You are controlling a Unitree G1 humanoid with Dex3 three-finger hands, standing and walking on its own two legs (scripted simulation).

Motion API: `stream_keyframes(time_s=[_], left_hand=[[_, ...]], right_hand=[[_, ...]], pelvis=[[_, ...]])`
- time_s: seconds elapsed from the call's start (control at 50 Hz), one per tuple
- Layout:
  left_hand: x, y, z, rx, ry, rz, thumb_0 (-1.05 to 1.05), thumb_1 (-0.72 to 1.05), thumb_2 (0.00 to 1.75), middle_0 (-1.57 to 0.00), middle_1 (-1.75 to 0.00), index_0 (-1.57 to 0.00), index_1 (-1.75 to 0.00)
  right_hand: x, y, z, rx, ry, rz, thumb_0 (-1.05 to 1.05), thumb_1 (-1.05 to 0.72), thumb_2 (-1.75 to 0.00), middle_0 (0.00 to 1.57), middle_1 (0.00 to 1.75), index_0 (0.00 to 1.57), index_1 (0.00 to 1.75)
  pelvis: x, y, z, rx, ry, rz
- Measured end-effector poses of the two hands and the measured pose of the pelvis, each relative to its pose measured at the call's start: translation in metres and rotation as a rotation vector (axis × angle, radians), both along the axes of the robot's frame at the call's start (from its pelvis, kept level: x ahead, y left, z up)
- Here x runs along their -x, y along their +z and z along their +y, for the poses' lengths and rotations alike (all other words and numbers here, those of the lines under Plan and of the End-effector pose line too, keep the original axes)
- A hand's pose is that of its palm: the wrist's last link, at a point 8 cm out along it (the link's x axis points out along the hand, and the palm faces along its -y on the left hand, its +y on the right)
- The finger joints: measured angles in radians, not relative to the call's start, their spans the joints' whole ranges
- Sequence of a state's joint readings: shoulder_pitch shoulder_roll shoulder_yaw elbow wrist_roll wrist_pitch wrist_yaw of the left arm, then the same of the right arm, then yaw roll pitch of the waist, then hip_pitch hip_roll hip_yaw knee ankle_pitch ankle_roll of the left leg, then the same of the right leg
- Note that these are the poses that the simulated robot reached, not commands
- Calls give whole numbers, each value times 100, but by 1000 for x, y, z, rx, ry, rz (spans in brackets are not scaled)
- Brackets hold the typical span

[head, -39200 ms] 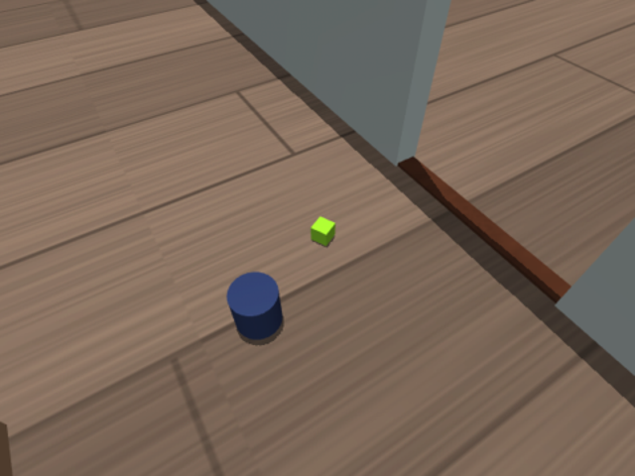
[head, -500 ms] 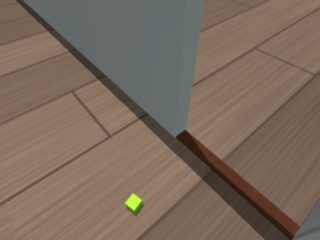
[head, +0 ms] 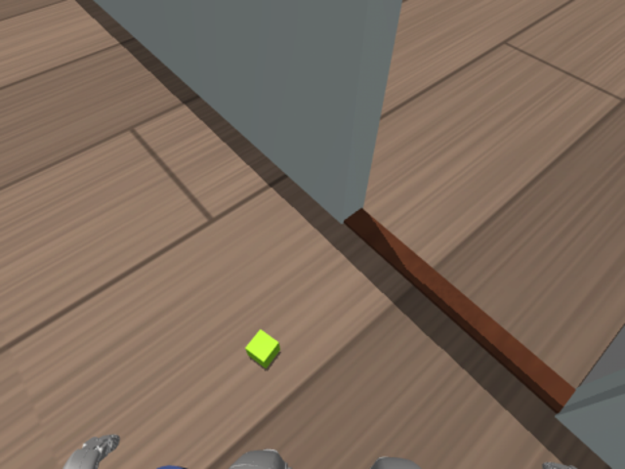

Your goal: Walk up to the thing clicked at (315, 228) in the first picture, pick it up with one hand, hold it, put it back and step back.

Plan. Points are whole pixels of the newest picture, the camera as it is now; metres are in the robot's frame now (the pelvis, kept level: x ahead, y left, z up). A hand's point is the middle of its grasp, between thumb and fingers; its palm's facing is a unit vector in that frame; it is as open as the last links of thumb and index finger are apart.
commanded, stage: step back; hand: left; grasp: from above
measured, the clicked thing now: (263, 349) +0.48 +0.17 -0.73
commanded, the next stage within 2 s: none
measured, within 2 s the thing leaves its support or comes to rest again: neither
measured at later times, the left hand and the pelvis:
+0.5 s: hand out of the picture +0.01 +0.25 -0.15, palm faces -0.12 -0.91 -0.40, open 7.4 cm; pelvis -0.11 +0.00 -0.01, yaw -5 degrees
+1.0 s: hand out of the picture -0.14 +0.27 -0.15, palm faces -0.02 -0.93 -0.38, open 7.4 cm; pelvis -0.26 +0.01 +0.00, yaw -2 degrees
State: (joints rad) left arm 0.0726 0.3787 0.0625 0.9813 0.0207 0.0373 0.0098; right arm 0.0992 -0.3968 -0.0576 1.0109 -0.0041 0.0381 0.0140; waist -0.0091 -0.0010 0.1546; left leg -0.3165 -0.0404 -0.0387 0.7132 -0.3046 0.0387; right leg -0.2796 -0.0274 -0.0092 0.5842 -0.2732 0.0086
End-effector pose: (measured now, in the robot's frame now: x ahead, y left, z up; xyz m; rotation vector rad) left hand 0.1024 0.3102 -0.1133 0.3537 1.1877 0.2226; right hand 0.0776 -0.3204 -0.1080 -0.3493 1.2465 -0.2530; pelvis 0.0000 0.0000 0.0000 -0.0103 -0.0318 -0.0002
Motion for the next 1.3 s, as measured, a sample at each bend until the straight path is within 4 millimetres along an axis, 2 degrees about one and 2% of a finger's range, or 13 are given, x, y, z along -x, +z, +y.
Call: stream_keyframes(time_s=[0.1, 0.18, 0.34, 0.48, 0.58, 0.7, 0.82, 0.9, 0.98, 1.06, 1.14, 1.2, 1.3], left_hand=[[-11, -10, 16, -1, -21, -51, 1, 90, 90, -20, -30, -20, -30], [-4, -7, 14, 9, -51, -47, 1, 90, 90, -20, -30, -20, -30], [40, -7, 7, 7, -97, 16, 1, 90, 90, -20, -30, -20, -30], [88, -5, -10, -21, -111, 4, 1, 90, 90, -20, -30, -20, -30], [131, 13, -21, -18, -85, -2, 1, 90, 90, -20, -30, -21, -30], [152, 24, -16, -34, -70, -63, 1, 90, 90, -20, -30, -21, -30], [173, 9, 1, -15, -63, -135, 1, 90, 90, -20, -30, -21, -30], [203, 4, 5, 0, -45, -97, 1, 90, 90, -20, -30, -20, -30], [236, 5, 6, 9, -33, -73, 1, 90, 90, -20, -30, -20, -30], [275, 3, 3, -1, -43, -34, 1, 90, 90, -20, -30, -20, -30], [315, -1, -4, -27, -57, -1, 1, 90, 90, -20, -30, -20, -30], [350, 1, -14, -35, -51, 21, 1, 90, 90, -20, -30, -20, -30], [399, 18, -21, -45, -28, 38, 1, 90, 90, -20, -30, -21, -30]], right_hand=[[33, 2, 13, 32, 6, 34, 1, -90, -90, 20, 30, 20, 30], [56, 9, 23, 36, -7, 48, 1, -90, -90, 20, 30, 21, 30], [79, 6, 27, 15, -29, -54, 1, -90, -90, 20, 30, 21, 30], [110, -14, 5, -16, -36, -105, 1, -90, -90, 20, 30, 21, 30], [139, -10, -4, -30, -56, -82, 1, -90, -90, 20, 30, 21, 30], [181, -5, -7, -4, -16, -28, 1, -90, -90, 20, 30, 21, 30], [214, -7, 5, 29, 34, -3, 1, -90, -90, 20, 30, 21, 30], [234, 3, 17, 14, 48, -31, 1, -90, -90, 20, 30, 21, 30], [247, 13, 20, 20, 50, -74, 1, -90, -90, 20, 30, 21, 30], [257, 14, 14, 24, 57, -136, 1, -90, -90, 20, 30, 21, 30], [274, 4, 0, 13, 57, -185, 1, -90, -90, 20, 30, 21, 30], [296, -7, -11, -1, 35, -186, 1, -90, -90, 20, 30, 21, 30], [343, -6, -15, -21, 12, -129, 1, -90, -90, 20, 30, 21, 30]], pelvis=[[18, -6, 14, 1, -2, 2], [33, 1, 17, 7, -19, 8], [66, 0, 15, 4, -74, 2], [108, -13, -2, 9, -104, -17], [131, -2, -8, -27, -95, -19], [162, 3, -6, -31, -57, 0], [203, -10, 6, -29, -7, -11], [228, -4, 9, -10, -14, -20], [251, 1, 6, 6, -35, -11], [279, -1, 1, 9, -62, -8], [311, -11, -9, -2, -89, -7], [336, -14, -16, 31, -70, -21], [365, -2, -19, -35, -70, -13]])
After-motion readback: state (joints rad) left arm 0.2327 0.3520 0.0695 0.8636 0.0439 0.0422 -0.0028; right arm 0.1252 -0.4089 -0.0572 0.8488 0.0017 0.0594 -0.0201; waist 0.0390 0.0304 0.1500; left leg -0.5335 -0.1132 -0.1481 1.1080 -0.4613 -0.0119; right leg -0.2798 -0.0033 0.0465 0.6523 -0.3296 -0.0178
